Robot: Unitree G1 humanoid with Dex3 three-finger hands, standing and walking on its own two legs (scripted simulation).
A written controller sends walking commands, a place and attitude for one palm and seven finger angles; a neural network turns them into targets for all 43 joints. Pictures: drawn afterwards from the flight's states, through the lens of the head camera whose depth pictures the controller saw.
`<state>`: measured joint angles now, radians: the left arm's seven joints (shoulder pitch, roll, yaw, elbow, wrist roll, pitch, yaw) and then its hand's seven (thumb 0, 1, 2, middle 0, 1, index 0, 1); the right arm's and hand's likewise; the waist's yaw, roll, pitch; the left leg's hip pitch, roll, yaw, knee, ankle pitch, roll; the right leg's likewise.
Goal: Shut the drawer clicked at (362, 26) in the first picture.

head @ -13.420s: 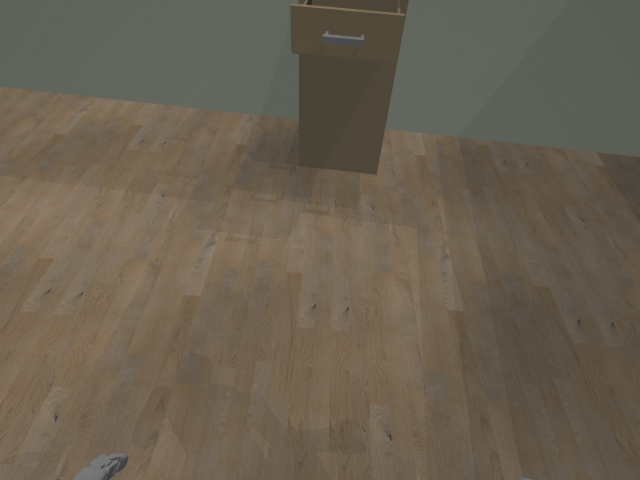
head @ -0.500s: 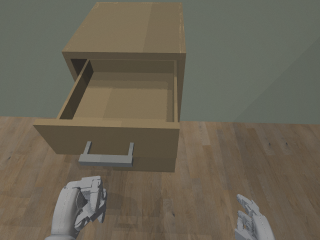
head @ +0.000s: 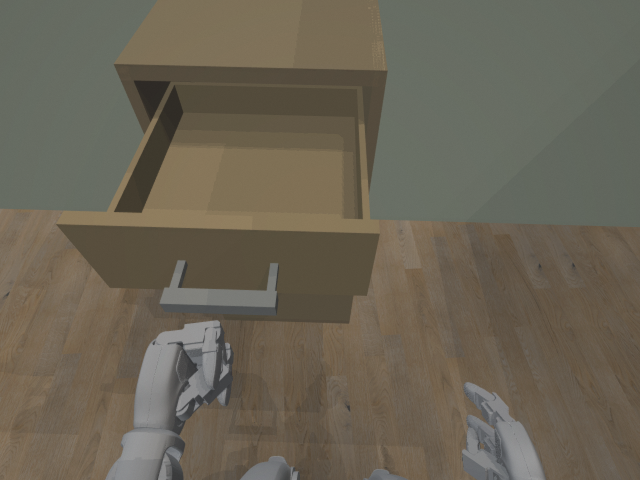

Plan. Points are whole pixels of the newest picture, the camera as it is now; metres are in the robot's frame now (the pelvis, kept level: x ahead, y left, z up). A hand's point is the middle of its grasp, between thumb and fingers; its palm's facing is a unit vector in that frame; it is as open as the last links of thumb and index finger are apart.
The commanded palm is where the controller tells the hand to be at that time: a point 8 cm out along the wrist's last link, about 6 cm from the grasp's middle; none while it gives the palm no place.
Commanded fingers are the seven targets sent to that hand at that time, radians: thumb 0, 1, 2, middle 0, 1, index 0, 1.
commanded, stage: bring the fist close to the handle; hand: left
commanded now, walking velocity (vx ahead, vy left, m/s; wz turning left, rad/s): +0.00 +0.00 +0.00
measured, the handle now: (224, 285) +0.33 +0.13 +0.07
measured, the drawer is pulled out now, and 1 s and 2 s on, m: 0.28 0.27 0.14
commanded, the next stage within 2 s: push the drawer shut in 0.32 s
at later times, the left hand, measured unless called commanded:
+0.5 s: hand (229, 375) +0.23 +0.11 +0.07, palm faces +0.01 -1.00 +0.00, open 3.3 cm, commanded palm +0.21 +0.16 +0.07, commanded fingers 0.00 0.90 0.90 -1.40 -1.60 -1.40 -1.60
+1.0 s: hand (242, 336) +0.27 +0.10 +0.06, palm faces -0.01 -1.00 -0.04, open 3.3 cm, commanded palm +0.26 +0.16 +0.07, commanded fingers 0.00 0.90 0.90 -1.40 -1.60 -1.40 -1.60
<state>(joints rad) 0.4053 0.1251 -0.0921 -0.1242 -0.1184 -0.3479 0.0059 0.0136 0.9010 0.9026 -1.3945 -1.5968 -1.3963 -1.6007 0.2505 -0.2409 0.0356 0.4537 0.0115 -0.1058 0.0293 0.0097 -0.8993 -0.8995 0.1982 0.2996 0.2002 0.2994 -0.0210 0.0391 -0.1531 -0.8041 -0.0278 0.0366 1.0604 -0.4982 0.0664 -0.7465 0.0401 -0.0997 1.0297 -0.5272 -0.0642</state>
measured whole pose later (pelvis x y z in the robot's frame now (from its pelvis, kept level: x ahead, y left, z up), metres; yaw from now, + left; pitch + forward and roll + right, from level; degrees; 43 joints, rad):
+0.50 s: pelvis +0.00 +0.01 +0.00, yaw +0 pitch +13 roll -2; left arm 0.42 0.13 -0.16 -0.17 -0.08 -0.33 0.10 0.01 0.90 0.90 -1.40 -1.60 -1.40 -1.60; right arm 0.26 -0.24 0.04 0.41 0.01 -0.05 0.02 0.01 -0.90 -0.90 0.20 0.30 0.20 0.30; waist -0.03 0.04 -0.15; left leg -0.79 -0.03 0.04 1.06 -0.49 0.07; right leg -0.73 0.04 -0.10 1.02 -0.52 -0.06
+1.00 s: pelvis -0.01 +0.00 +0.00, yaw +1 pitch +13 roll -1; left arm 0.16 0.15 -0.11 0.05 -0.10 -0.33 0.09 0.03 0.87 0.93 -1.40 -1.60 -1.40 -1.60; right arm 0.24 -0.26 0.04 0.50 0.01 -0.04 0.01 0.01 -0.90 -0.90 0.20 0.30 0.20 0.30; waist -0.03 0.04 -0.13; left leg -0.80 -0.03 0.02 1.05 -0.48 0.06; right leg -0.74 0.04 -0.11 1.02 -0.51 -0.07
